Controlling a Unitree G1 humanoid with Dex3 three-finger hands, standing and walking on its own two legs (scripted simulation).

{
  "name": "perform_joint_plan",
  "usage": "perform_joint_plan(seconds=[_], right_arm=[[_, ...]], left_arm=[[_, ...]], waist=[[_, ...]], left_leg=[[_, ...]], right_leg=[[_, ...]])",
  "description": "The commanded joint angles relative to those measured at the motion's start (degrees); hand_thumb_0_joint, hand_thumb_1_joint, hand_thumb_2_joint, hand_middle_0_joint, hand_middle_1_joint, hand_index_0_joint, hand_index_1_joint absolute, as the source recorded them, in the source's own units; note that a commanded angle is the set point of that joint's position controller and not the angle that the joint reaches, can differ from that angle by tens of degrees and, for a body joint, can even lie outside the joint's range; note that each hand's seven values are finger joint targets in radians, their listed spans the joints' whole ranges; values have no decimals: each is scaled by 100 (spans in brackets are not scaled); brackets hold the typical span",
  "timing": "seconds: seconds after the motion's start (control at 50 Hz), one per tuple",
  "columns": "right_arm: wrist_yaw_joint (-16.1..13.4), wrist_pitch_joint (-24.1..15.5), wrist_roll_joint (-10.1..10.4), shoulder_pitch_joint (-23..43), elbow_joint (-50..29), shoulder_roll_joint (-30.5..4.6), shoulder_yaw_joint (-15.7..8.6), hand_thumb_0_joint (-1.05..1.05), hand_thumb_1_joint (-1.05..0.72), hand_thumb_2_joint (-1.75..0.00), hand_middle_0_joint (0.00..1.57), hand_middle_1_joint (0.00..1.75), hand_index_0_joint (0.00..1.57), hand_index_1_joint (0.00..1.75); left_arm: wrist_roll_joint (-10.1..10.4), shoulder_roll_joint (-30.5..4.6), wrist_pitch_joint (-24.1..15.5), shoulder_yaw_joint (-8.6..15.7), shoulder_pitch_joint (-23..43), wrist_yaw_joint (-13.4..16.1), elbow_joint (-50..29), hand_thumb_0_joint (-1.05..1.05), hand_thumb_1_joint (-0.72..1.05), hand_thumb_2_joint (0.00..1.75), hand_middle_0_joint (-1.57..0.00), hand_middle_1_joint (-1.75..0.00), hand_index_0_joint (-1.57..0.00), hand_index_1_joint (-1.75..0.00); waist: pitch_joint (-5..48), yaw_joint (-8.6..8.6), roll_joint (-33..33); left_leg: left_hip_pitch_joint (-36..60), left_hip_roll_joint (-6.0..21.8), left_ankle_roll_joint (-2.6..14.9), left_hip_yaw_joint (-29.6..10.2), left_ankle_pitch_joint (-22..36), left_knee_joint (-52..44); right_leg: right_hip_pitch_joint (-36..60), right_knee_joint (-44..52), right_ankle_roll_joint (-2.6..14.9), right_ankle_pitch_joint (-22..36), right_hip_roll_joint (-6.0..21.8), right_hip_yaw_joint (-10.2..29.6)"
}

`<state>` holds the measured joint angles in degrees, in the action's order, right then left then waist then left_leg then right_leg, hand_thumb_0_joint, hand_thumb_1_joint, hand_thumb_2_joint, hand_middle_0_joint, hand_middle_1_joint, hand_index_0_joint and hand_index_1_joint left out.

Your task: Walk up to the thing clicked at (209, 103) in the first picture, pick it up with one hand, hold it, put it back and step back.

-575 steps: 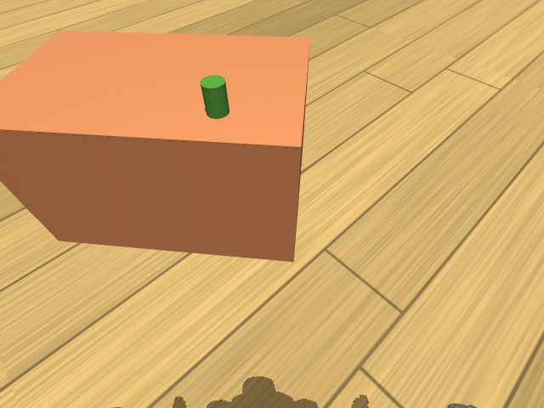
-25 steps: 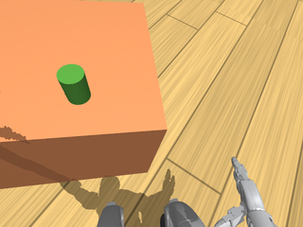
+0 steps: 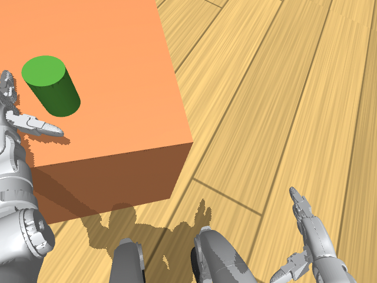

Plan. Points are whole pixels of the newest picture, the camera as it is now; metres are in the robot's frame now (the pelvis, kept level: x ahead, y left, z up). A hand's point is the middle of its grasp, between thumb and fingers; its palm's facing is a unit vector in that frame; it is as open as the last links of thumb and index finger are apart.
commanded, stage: close in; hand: left
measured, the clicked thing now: (54, 88) +0.51 +0.21 +0.03
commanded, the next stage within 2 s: rest palm in 0.22 s
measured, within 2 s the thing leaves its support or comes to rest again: leaves its support in 1.42 s
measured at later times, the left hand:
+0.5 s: hand (57, 94) +0.49 +0.21 +0.04, palm faces +0.18 -0.98 +0.02, open 17.7 cm
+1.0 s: hand (49, 94) +0.50 +0.22 +0.03, palm faces +0.22 -0.98 +0.01, open 11.5 cm
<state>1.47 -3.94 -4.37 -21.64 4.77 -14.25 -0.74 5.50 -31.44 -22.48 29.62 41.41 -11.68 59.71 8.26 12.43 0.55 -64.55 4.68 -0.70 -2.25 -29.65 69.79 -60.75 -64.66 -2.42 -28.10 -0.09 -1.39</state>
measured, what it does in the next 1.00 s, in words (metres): stands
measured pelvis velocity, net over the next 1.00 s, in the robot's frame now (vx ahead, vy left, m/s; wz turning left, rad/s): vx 0.01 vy -0.01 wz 0.01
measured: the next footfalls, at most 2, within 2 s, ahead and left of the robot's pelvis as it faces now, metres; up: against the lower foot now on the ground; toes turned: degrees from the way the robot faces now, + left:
none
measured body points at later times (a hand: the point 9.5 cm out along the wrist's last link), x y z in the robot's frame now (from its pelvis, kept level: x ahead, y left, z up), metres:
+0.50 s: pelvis +0.00 -0.01 +0.00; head +0.13 +0.04 +0.43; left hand +0.48 +0.26 +0.04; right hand +0.16 -0.27 +0.01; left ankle +0.02 +0.12 -0.64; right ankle +0.02 -0.15 -0.64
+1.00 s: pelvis +0.01 -0.01 +0.00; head +0.14 +0.04 +0.43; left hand +0.48 +0.27 +0.04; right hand +0.17 -0.27 +0.01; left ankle +0.02 +0.12 -0.64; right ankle +0.02 -0.15 -0.64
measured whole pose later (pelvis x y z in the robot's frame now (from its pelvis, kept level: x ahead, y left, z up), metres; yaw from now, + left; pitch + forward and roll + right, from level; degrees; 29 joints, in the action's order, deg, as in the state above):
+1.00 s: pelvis +0.01 -0.01 +0.00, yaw +1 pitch +24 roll -3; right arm 2.9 1.2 -3.1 -23.8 -3.8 -14.9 -2.6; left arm 4.4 -27.1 -24.8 26.4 41.2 -4.7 59.2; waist 8.0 12.2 1.1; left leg -62.0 4.2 -1.1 -1.6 -30.2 68.5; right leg -59.1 -65.1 -2.1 -29.6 0.5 -0.8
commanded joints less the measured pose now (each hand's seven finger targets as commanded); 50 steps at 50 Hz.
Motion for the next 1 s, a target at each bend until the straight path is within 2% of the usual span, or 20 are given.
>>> perform_joint_plan(seconds=[0.0, 0.06, 0.08, 0.1, 0.16, 0.3, 0.36, 0.38, 0.44, 0.5, 0.56, 0.62, 0.64, 0.66, 0.7, 0.78, 0.84, 0.9, 0.96, 0.98], right_arm=[[-161, -196, 74, -21, -1201, -1096, -820, 0, 54, -5, 5, 5, 5, 5], [-181, -146, 128, -260, -1377, -1111, -844, 0, 54, -5, 5, 5, 5, 5], [-169, -136, 150, -236, -1480, -997, -709, 0, 54, -5, 5, 5, 5, 5], [-168, -113, 167, -435, -1452, -1037, -757, 0, 54, -5, 5, 5, 5, 5], [-112, -91, 177, -677, -1537, -967, -710, 0, 54, -5, 5, 5, 5, 5], [-74, -77, 109, -365, -1665, -1013, -829, 0, 53, -5, 5, 5, 5, 5], [-48, -30, 68, -284, -1474, -910, -753, 0, 52, -6, 5, 5, 5, 5], [-54, -43, 73, -91, -1714, -961, -795, 0, 52, -6, 5, 5, 5, 5], [-41, 32, 58, -240, -1660, -917, -703, 0, 52, -6, 5, 5, 5, 5], [-16, 113, 79, -371, -1619, -915, -678, 0, 52, -5, 5, 5, 5, 5], [-26, 161, 80, -358, -1659, -942, -740, 0, 52, -5, 5, 5, 5, 5], [-44, 136, 96, -350, -1797, -928, -754, 0, 50, -5, 5, 5, 5, 5], [-58, 142, 109, -324, -1834, -945, -816, 0, 50, -5, 5, 5, 5, 5], [-48, 107, 98, -195, -2129, -921, -693, 0, 50, -5, 5, 5, 5, 5], [-63, 162, 110, -565, -1841, -1022, -763, 0, 50, -5, 5, 5, 5, 5], [12, 242, 154, -637, -1916, -1008, -732, 0, 51, -5, 5, 5, 5, 5], [69, 277, 158, -659, -1659, -944, -726, 0, 51, -5, 5, 5, 5, 5], [79, 260, 124, -430, -1860, -894, -745, 0, 51, -5, 5, 5, 5, 5], [42, 183, 111, -172, -1892, -716, -573, 0, 50, -5, 5, 5, 5, 5], [-15, 164, 126, -64, -2056, -966, -794, 0, 50, -5, 5, 5, 5, 5]], left_arm=[[133, -1270, -460, 3, 1952, 188, -1140, 0, -52, 0, -4, -1, -6, 0], [124, -1074, -473, -100, 1876, 247, -888, 0, -52, 0, -3, -1, -5, 0], [140, -856, -471, -240, 1920, 220, -810, 0, -52, 0, -3, -1, -5, 0], [128, -1024, -484, -131, 1894, 241, -805, 0, -53, 0, -3, -1, -5, 0], [127, -848, -520, -298, 2117, 231, -938, 0, -58, 0, -3, -1, -6, 0], [-28, -969, -636, -393, 2821, 428, -1451, 0, -61, 1, -5, -1, -6, -1], [-91, -985, -641, -361, 2697, 626, -1470, 0, -61, 0, -8, 0, -7, 0], [-103, -774, -617, -467, 2566, 648, -1230, 0, -61, 0, -9, 0, -7, 0], [-180, -829, -597, -427, 2424, 724, -1087, 0, -61, 0, -9, 0, -9, 0], [-121, -1087, -599, -79, 2227, 743, -903, 0, -60, 1, -30, -15, -32, -13], [-98, -1199, -643, -12, 2426, 741, -892, 0, -53, 9, -45, -28, -47, -26], [-105, -1008, -707, -275, 2841, 679, -1199, 0, -49, 13, -58, -37, -60, -35], [-113, -800, -696, -432, 2818, 629, -1185, 0, -49, 14, -61, -40, -63, -37], [-84, -232, -644, -781, 2676, 537, -856, 0, -48, 15, -64, -41, -66, -39], [-173, -916, -596, -487, 2473, 535, -1002, 0, -45, 18, -69, -45, -70, -43], [-36, -750, -483, -294, 2012, 568, -834, 0, -37, 27, -74, -52, -76, -50], [-18, -1053, -557, 15, 1908, 677, -1013, 0, -29, 36, -82, -60, -84, -58], [-133, -976, -686, -196, 2299, 715, -1351, 0, -17, 48, -92, -72, -94, -70], [-73, -498, -813, -627, 3055, 652, -1662, 0, -9, 56, -103, -82, -104, -81], [-82, -800, -804, -516, 3091, 649, -1706, 0, -9, 57, -105, -84, -106, -83]], waist=[[2986, -184, -1110], [2577, -1, -478], [2472, 53, -291], [2423, 53, -293], [2472, 85, -542], [2893, -47, -1439], [2843, -207, -1584], [2788, -135, -1461], [2772, -125, -1300], [2817, -96, -964], [2874, 3, -764], [3150, 53, -755], [3207, 124, -847], [3275, 191, -748], [3416, 24, -1109], [2807, -62, -944], [2486, -169, -924], [2745, -54, -1091], [3016, 85, -1179], [3306, 40, -1202]], left_leg=[[2360, -192, 67, -41, 2216, -805], [2066, -197, 128, -20, 1703, -895], [1956, -216, 157, 1, 1657, -869], [1919, -238, 163, 26, 1563, -879], [2167, -273, 150, 56, 1681, -849], [2748, -273, 33, 34, 1999, -794], [2577, -285, 39, 38, 1691, -862], [2548, -271, 28, 14, 1576, -909], [2438, -244, 26, -22, 1730, -922], [2206, -238, 72, -17, 2106, -796], [1963, -255, 146, 36, 2147, -726], [2115, -291, 174, 110, 2170, -677], [2247, -290, 167, 110, 2181, -689], [2444, -282, 158, 98, 2358, -665], [2736, -278, 103, 94, 2683, -672], [2416, -267, 79, 82, 2548, -788], [2258, -264, 82, 59, 2331, -856], [2524, -245, 86, 44, 2410, -832], [2679, -228, 83, 25, 2515, -791], [2905, -218, 81, 20, 2720, -775]], right_leg=[[1261, 561, 343, 1804, -198, -118], [1200, 655, 292, 1573, -203, -100], [1161, 698, 263, 1599, -198, -70], [1188, 708, 249, 1570, -184, -39], [1063, 692, 264, 1640, -160, -28], [915, 580, 337, 1614, -132, -55], [1006, 610, 353, 1395, -116, -53], [1010, 624, 353, 1316, -129, -88], [1087, 595, 350, 1447, -159, -127], [1266, 542, 323, 1816, -174, -106], [1501, 528, 264, 2099, -141, -16], [1644, 567, 211, 2320, -111, 116], [1555, 581, 210, 2325, -109, 130], [1452, 590, 228, 2444, -126, 76], [1496, 569, 259, 2532, -124, 34], [1432, 640, 295, 2339, -148, -33], [1343, 623, 311, 2025, -158, -64], [1234, 598, 317, 2006, -166, -47], [1272, 546, 312, 2170, -155, -25], [1381, 550, 308, 2300, -145, -20]])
